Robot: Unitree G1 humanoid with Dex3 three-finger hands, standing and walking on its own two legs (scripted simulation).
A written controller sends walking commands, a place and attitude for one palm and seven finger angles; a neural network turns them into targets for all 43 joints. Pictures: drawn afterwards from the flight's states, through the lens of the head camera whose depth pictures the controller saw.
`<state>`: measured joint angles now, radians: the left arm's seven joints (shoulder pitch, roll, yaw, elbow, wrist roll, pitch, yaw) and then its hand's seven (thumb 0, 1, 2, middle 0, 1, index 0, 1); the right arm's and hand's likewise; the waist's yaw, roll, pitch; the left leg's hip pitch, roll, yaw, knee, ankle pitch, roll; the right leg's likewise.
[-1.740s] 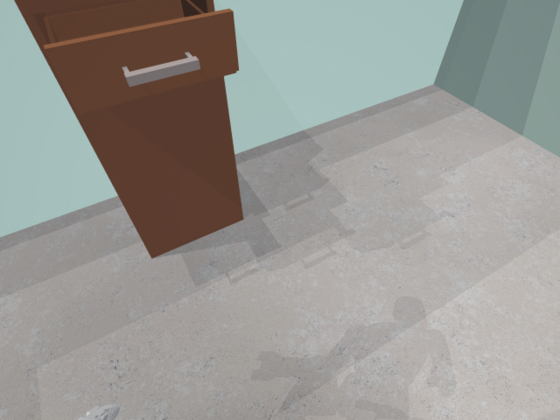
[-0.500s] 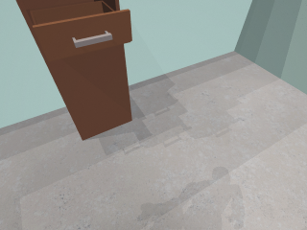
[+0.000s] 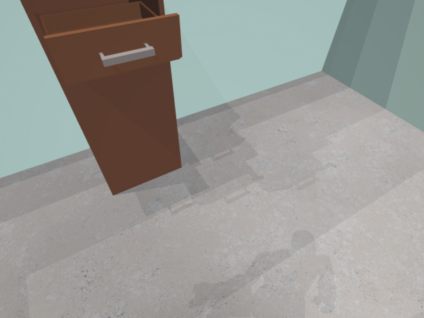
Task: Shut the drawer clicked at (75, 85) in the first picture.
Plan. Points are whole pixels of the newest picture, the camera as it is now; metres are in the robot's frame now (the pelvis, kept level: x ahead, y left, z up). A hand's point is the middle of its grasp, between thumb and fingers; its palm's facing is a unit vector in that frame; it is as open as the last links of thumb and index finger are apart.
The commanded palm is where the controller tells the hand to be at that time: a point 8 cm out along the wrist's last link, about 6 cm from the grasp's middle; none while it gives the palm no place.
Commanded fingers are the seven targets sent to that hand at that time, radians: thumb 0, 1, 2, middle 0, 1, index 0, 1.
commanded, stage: walk to a spot facing it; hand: left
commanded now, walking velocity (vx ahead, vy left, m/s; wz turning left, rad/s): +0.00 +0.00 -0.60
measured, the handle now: (126, 53) +0.79 +0.32 +0.11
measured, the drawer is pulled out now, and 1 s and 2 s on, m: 0.19 0.19 0.19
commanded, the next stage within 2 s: none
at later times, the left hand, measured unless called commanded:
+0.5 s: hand out of the picture +0.03 +0.14 -0.16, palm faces -0.15 -0.95 -0.26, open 7.4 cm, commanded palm none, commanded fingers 0.00 0.90 0.90 -0.20 -0.30 -0.20 -0.30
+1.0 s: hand (150, 303) +0.19 +0.16 -0.19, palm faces -0.35 -0.92 -0.19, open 7.4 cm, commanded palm none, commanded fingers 0.00 0.90 0.90 -0.20 -0.30 -0.20 -0.30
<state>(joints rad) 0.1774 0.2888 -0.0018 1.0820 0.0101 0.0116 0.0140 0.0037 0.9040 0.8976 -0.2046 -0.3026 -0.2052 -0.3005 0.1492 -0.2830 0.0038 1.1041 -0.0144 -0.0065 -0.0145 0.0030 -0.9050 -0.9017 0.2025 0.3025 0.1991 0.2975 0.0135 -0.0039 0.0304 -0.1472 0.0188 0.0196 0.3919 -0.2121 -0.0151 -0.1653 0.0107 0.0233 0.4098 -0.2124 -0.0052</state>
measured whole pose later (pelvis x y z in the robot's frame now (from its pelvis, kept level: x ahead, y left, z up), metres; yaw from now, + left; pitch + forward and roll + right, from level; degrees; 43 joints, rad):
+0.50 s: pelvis +0.00 -0.05 +0.00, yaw -15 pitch +0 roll +2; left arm 0.37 0.17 0.05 0.98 0.01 -0.01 -0.01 0.00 0.90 0.90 -0.20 -0.30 -0.20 -0.30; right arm 0.17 -0.24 -0.06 0.97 -0.03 0.03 0.01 0.01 -0.91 -0.90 0.20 0.30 0.20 0.30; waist 0.04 0.02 0.04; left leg -0.52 0.07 0.03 1.14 -0.26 -0.05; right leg -0.21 0.08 0.03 0.45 -0.24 -0.10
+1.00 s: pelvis +0.18 -0.04 -0.02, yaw -29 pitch +1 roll -2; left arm 0.49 0.18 0.06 1.04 0.02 -0.05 0.02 0.00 0.90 0.90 -0.21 -0.30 -0.21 -0.30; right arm 0.09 -0.16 -0.03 0.87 -0.01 -0.04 0.02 0.01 -0.91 -0.90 0.20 0.30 0.20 0.30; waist 0.07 -0.02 0.02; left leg -0.45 0.04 0.03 0.63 -0.20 -0.02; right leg 0.02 0.11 0.28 0.47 -0.46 -0.05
